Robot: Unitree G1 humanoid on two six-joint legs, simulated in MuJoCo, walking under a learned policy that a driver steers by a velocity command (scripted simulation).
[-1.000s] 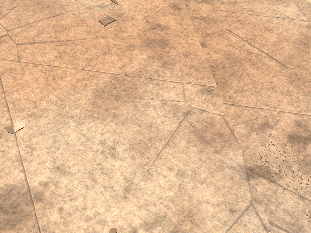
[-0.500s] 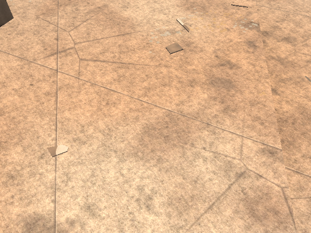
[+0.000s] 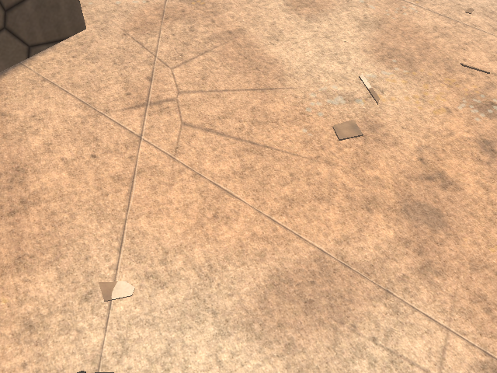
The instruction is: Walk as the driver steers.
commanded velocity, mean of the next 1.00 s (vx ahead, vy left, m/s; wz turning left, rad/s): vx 0.50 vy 0.00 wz -0.11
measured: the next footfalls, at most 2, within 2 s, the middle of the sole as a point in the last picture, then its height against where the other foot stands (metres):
right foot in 0.16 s outside the picture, level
left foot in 0.64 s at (189, 371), level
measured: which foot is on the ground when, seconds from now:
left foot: down 0.00-0.16, up 0.18-0.62, down 0.64-1.00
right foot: up 0.00-0.14, down 0.16-0.64, up 0.66-1.00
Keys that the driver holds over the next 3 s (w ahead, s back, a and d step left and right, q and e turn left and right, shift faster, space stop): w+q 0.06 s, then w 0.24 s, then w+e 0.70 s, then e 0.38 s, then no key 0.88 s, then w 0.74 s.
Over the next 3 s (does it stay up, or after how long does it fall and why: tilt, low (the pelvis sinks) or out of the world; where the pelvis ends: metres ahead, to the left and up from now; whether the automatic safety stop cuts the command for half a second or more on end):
stays up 0.90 -0.19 -0.03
